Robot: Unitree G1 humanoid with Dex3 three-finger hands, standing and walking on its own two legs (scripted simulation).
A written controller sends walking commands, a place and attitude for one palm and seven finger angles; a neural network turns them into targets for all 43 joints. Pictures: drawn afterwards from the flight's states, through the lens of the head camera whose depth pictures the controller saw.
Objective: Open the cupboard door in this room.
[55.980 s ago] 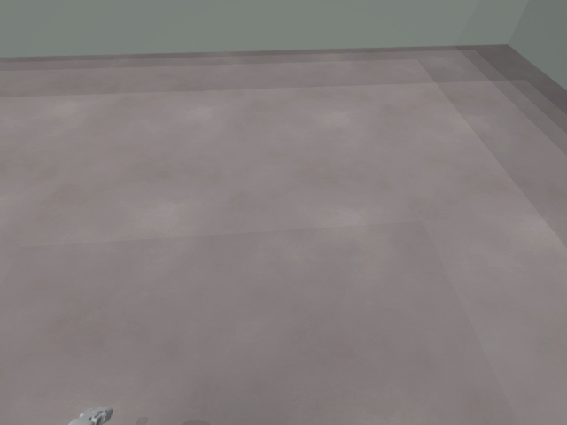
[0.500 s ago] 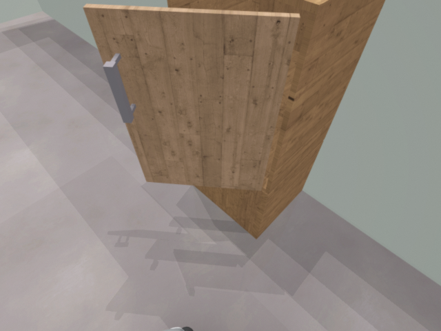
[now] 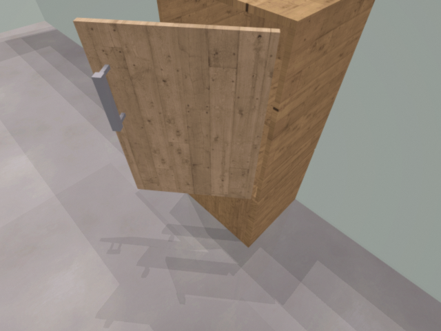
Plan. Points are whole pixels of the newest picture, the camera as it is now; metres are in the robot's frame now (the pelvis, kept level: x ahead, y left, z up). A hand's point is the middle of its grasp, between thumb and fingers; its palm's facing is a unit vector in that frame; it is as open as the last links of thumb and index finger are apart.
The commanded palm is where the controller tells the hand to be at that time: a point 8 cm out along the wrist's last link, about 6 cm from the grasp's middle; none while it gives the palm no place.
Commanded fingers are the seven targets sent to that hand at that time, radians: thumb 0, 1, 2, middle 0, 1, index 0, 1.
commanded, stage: look again from close up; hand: left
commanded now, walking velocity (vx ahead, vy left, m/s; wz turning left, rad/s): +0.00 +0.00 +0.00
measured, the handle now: (112, 99) +0.60 +0.30 +0.08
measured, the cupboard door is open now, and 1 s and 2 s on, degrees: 39 39 39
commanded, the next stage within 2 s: shuffle to correct the standing spot in 0.56 s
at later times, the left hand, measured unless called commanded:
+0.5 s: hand out of the picture +0.02 +0.22 -0.17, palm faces +0.02 -0.97 -0.25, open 7.4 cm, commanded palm none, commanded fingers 0.00 0.90 0.90 -0.20 -0.30 -0.20 -0.30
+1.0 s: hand out of the picture -0.10 +0.23 -0.20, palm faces +0.04 -0.99 -0.15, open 7.4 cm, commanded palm none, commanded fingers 0.00 0.90 0.90 -0.20 -0.30 -0.20 -0.30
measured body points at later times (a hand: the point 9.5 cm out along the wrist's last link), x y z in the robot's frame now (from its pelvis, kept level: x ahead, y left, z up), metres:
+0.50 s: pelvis -0.03 +0.02 +0.00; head -0.06 +0.02 +0.44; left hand +0.02 +0.27 -0.15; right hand +0.06 -0.24 -0.14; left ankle +0.00 +0.13 -0.74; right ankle -0.04 -0.10 -0.74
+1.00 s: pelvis -0.05 +0.07 -0.01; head -0.06 +0.09 +0.44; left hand -0.10 +0.28 -0.18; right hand -0.11 -0.16 -0.16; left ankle +0.00 +0.13 -0.74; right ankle -0.04 -0.09 -0.74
